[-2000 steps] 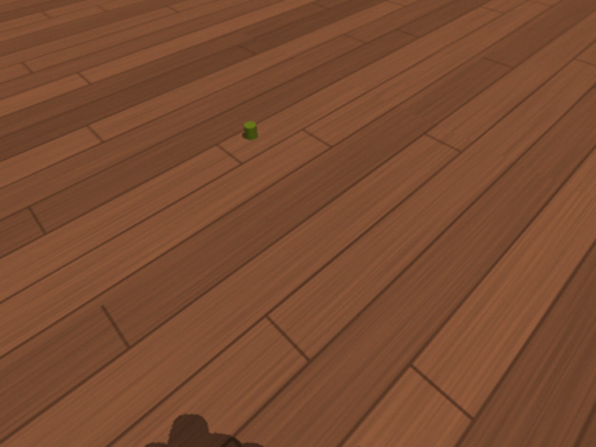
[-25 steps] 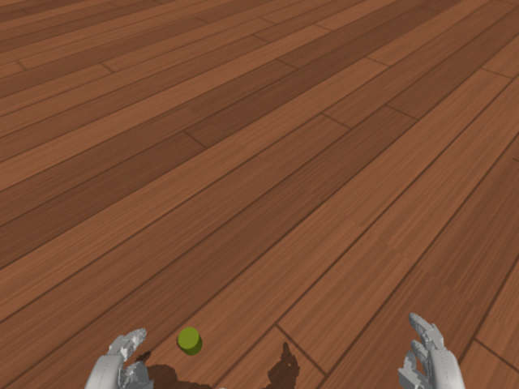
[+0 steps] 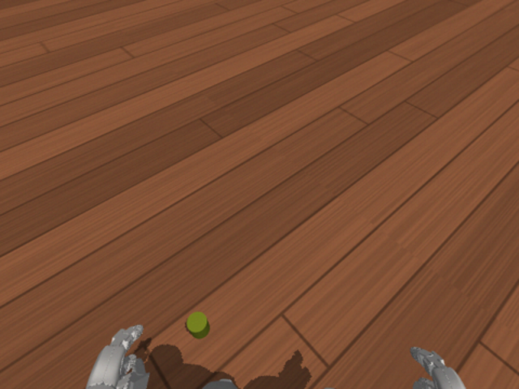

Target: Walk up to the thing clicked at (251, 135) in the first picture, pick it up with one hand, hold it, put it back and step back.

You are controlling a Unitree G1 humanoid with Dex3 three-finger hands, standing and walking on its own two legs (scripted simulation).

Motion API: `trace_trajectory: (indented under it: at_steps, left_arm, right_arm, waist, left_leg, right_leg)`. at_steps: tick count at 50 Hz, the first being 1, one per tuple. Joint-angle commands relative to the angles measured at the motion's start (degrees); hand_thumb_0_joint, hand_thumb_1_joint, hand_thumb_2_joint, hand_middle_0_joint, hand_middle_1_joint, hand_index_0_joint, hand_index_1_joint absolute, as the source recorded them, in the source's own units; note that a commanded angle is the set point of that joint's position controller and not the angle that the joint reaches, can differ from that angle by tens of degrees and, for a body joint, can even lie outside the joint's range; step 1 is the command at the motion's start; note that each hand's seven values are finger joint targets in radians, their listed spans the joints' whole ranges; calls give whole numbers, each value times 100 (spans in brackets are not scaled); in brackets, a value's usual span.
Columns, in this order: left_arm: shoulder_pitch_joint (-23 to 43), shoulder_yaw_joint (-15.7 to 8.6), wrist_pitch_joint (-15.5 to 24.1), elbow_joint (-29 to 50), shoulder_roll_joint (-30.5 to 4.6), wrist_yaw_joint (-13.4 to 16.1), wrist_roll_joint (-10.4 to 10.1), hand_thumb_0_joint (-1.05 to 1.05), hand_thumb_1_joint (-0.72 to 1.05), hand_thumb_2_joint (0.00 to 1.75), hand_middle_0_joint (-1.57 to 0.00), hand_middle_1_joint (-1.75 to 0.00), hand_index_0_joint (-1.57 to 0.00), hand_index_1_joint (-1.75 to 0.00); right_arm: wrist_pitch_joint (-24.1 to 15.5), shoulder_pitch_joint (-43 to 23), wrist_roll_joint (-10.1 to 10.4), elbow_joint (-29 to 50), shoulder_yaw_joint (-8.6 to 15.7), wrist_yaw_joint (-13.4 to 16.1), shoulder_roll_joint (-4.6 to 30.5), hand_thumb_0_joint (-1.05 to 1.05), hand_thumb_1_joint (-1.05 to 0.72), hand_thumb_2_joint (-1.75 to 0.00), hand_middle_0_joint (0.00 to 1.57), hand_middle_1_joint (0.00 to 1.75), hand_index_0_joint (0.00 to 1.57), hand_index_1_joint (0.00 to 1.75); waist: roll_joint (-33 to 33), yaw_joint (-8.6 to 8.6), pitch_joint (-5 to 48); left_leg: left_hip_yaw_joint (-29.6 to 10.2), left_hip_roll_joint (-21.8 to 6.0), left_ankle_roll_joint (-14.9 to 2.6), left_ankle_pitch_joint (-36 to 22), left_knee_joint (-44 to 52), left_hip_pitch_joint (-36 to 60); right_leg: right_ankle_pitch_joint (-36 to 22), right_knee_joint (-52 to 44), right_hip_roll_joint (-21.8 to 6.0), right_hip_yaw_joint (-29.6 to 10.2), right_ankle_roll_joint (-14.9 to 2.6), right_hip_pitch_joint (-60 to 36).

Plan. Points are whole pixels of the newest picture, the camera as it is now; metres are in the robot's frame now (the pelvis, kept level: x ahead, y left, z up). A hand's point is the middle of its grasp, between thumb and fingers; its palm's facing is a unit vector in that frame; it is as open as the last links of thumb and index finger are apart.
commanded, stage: stand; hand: left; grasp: from above
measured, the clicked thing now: (198, 325) +0.42 +0.26 -0.69
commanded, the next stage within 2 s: none
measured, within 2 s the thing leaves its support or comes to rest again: neither
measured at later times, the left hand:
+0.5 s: hand out of the picture +0.04 +0.24 -0.12, palm faces +0.03 -0.95 -0.32, open 7.4 cm
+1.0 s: hand out of the picture +0.05 +0.23 -0.11, palm faces +0.02 -0.94 -0.33, open 7.4 cm
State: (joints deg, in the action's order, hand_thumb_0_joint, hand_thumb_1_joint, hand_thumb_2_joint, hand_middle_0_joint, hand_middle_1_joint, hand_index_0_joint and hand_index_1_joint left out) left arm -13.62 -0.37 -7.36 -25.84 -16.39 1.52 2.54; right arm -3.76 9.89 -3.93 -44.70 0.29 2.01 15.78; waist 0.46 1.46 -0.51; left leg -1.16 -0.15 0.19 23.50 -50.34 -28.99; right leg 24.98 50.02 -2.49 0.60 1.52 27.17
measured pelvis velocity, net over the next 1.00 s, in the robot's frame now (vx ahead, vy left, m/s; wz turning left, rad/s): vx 0.00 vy -0.01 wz -0.01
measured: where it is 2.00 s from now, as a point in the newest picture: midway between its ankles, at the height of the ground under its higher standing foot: outside the picture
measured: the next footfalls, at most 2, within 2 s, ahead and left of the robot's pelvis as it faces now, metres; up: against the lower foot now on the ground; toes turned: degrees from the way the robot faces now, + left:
none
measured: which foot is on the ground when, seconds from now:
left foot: down 0.00-1.00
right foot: down 0.00-1.00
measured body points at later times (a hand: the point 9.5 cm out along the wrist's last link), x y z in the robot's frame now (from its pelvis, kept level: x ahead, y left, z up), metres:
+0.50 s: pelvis +0.00 +0.00 +0.04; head +0.00 +0.00 +0.49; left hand +0.03 +0.29 -0.10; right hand +0.07 -0.27 -0.10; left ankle +0.03 +0.12 -0.70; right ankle +0.01 -0.14 -0.70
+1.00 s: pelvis +0.00 -0.01 +0.05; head +0.00 -0.02 +0.50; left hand +0.05 +0.28 -0.09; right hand +0.05 -0.30 -0.10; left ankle +0.03 +0.12 -0.70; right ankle +0.01 -0.14 -0.70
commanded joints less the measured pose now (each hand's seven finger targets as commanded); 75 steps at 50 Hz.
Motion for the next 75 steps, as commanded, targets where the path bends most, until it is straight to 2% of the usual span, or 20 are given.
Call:
trace_trajectory:
  at_steps: [1, 3, 5, 7, 9, 12, 16, 19, 26, 30, 39, 50, 53, 60, 62, 66, 68, 70, 74, 75]
  left_arm:
    - [243, -477, 558, -520, -866, 106, 53, 0, 90, 90, -20, -30, -20, -30]
    - [363, -488, 648, -925, -881, 95, 36, 0, 90, 90, -20, -30, -20, -30]
    - [372, -476, 701, -1306, -801, 82, 12, 0, 90, 90, -20, -30, -20, -30]
    - [209, -464, 729, -1708, -769, 81, -7, 0, 90, 90, -20, -30, -20, -30]
    - [273, -462, 755, -2016, -810, 73, -9, 0, 90, 90, -20, -30, -20, -30]
    - [304, -458, 815, -2408, -903, 91, -43, 0, 90, 90, -20, -30, -20, -30]
    - [332, -437, 794, -2807, -941, 112, -74, 0, 90, 90, -20, -30, -20, -30]
    - [266, -398, 769, -3096, -942, 109, -72, 0, 90, 90, -20, -30, -20, -30]
    - [345, -365, 782, -3480, -1025, 95, -58, 0, 90, 90, -20, -30, -20, -30]
    - [400, -360, 789, -3598, -1062, 77, -63, 0, 90, 90, -20, -30, -20, -30]
    - [649, -363, 845, -3668, -1175, 56, -94, 0, 90, 90, -20, -30, -20, -30]
    - [698, -358, 845, -3772, -1177, 24, -132, 0, 90, 90, -20, -30, -20, -30]
    - [835, -369, 855, -3735, -1245, 15, -130, 0, 90, 90, -20, -30, -20, -30]
    - [692, -294, 811, -3866, -990, -5, -145, 0, 90, 90, -20, -30, -20, -30]
    - [676, -276, 801, -3866, -939, -2, -146, 0, 90, 90, -20, -30, -20, -30]
    - [689, -278, 808, -3853, -989, -5, -153, 0, 90, 90, -20, -30, -20, -30]
    - [734, -303, 845, -3811, -1049, -2, -151, 0, 90, 90, -20, -30, -20, -30]
    - [668, -265, 817, -3877, -879, -2, -162, 0, 90, 90, -20, -30, -20, -30]
    - [650, -266, 837, -3857, -881, 6, -159, 0, 90, 90, -20, -30, -20, -30]
    - [671, -275, 829, -3834, -901, 5, -152, 0, 90, 90, -20, -30, -20, -30]
  right_arm:
    - [-59, -203, 104, 224, 454, -122, 891, 0, -90, -90, 20, 30, 20, 30]
    - [17, -180, 73, 42, 466, -111, 935, 0, -90, -90, 20, 30, 20, 30]
    - [47, -158, 70, -130, 470, -97, 995, 0, -90, -90, 20, 30, 20, 30]
    - [90, -286, 84, -262, 478, -76, 1018, 0, -90, -90, 20, 30, 20, 30]
    - [128, -270, 107, -412, 457, -46, 1023, 0, -90, -90, 20, 30, 20, 30]
    - [162, -115, 157, -694, 427, -14, 1006, 0, -90, -90, 20, 30, 20, 30]
    - [188, -97, 190, -974, 411, 22, 1092, 0, -90, -90, 20, 30, 20, 30]
    - [220, -143, 216, -1139, 401, 29, 1113, 0, -90, -90, 20, 30, 20, 30]
    - [260, -246, 235, -1390, 363, 7, 1088, 0, -90, -90, 20, 30, 20, 30]
    - [286, -278, 239, -1473, 357, -22, 1130, 0, -90, -90, 20, 30, 20, 30]
    - [271, -303, 252, -1591, 312, -53, 1138, 0, -90, -90, 20, 30, 20, 30]
    - [261, -309, 274, -1713, 243, -62, 1174, 0, -90, -90, 20, 30, 20, 30]
    - [261, -235, 266, -1745, 222, -58, 1176, 0, -90, -90, 20, 30, 20, 30]
    - [279, -270, 301, -1817, 161, -63, 1049, 0, -90, -90, 20, 30, 20, 30]
    - [277, -269, 301, -1824, 158, -58, 1054, 0, -90, -90, 20, 30, 20, 30]
    - [279, -261, 290, -1839, 154, -63, 1038, 0, -90, -90, 20, 30, 20, 30]
    - [267, -263, 285, -1832, 168, -62, 1077, 0, -90, -90, 20, 30, 20, 30]
    - [276, -220, 297, -1883, 131, -54, 911, 0, -90, -90, 20, 30, 20, 30]
    - [268, -241, 290, -1866, 150, -59, 966, 0, -90, -90, 20, 30, 20, 30]
    - [269, -254, 293, -1855, 161, -50, 1013, 0, -90, -90, 20, 30, 20, 30]
  waist:
    - [97, 18, 631]
    - [-26, -31, 437]
    - [-356, -12, 405]
    - [-423, 68, 292]
    - [-314, 17, 171]
    - [-158, -64, 190]
    - [-219, -67, 126]
    - [-198, -42, -46]
    - [-61, -39, -253]
    - [-73, -54, -359]
    - [46, -87, -237]
    - [-72, -71, -132]
    - [-47, -127, -126]
    - [-91, -98, -107]
    - [-59, -92, -106]
    - [-62, -117, -168]
    - [-42, -125, -35]
    - [-62, -139, -22]
    - [-30, -125, 19]
    - [-59, -129, -17]
  left_leg:
    - [-419, -201, -366, -1134, 1256, 885]
    - [-446, -224, -354, -720, 1547, 930]
    - [-675, -382, -372, -1010, 1928, 990]
    - [-772, -451, -366, -719, 2210, 1062]
    - [-715, -427, -306, -688, 2402, 1184]
    - [-548, -388, -236, -1509, 2439, 1574]
    - [-575, -480, -228, -1881, 2768, 1918]
    - [-592, -491, -180, -1385, 3037, 1968]
    - [-566, -491, -126, -1109, 3297, 1987]
    - [-589, -502, -129, -778, 3390, 1911]
    - [-482, -540, -120, -1297, 3278, 2113]
    - [-459, -593, -108, -1474, 3365, 2142]
    - [-415, -601, -100, -1566, 3359, 2133]
    - [-389, -583, -101, -1500, 3420, 2191]
    - [-392, -605, -91, -1684, 3428, 2249]
    - [-368, -596, -90, -1582, 3429, 2214]
    - [-352, -625, -110, -1753, 3361, 2282]
    - [-330, -596, -96, -1806, 3398, 2287]
    - [-320, -626, -106, -2099, 3344, 2350]
    - [-302, -612, -112, -1950, 3344, 2284]
  right_leg:
    - [-930, -1333, -230, -431, -341, -624]
    - [-644, -1549, -229, -447, -313, -666]
    - [-984, -1506, -132, -253, -245, -975]
    - [-953, -1771, -121, -227, -235, -1128]
    - [-1097, -2021, -154, -269, -243, -1274]
    - [-1637, -2369, -286, -389, -266, -1563]
    - [-1827, -2603, -286, -311, -215, -1784]
    - [-1534, -2807, -273, -287, -188, -1783]
    - [-1379, -3135, -329, -348, -176, -1856]
    - [-1101, -3267, -320, -346, -170, -1805]
    - [-1196, -3475, -432, -493, -204, -1865]
    - [-1504, -3467, -414, -464, -195, -2077]
    - [-1611, -3495, -437, -511, -205, -2079]
    - [-1648, -3475, -364, -441, -206, -2057]
    - [-1705, -3455, -364, -429, -213, -2063]
    - [-1628, -3489, -361, -455, -209, -2006]
    - [-1850, -3467, -400, -489, -202, -2077]
    - [-1964, -3436, -370, -457, -203, -2100]
    - [-2133, -3402, -382, -428, -184, -2130]
    - [-2088, -3428, -385, -454, -180, -2122]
